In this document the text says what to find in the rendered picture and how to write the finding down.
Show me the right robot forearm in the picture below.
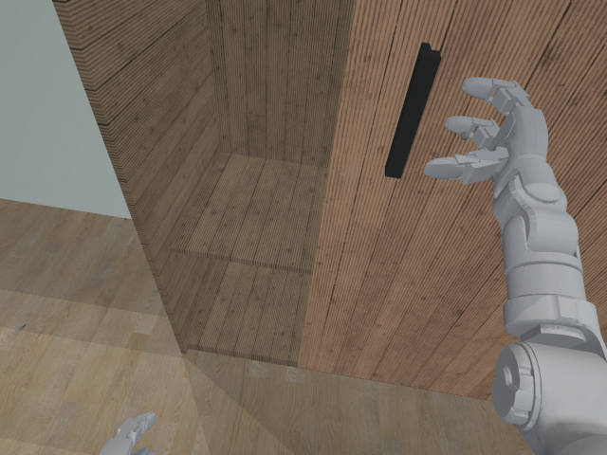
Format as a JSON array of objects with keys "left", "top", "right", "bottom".
[{"left": 492, "top": 158, "right": 607, "bottom": 362}]

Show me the robot left hand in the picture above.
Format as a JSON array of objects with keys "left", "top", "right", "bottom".
[{"left": 100, "top": 411, "right": 156, "bottom": 455}]

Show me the handle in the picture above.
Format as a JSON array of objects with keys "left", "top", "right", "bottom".
[{"left": 385, "top": 43, "right": 442, "bottom": 178}]

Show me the robot right upper arm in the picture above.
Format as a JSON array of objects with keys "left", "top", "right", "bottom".
[{"left": 491, "top": 341, "right": 607, "bottom": 455}]

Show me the robot right hand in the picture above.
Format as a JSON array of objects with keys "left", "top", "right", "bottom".
[{"left": 423, "top": 77, "right": 548, "bottom": 185}]

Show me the wardrobe door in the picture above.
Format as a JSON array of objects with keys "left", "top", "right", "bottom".
[{"left": 298, "top": 0, "right": 607, "bottom": 401}]

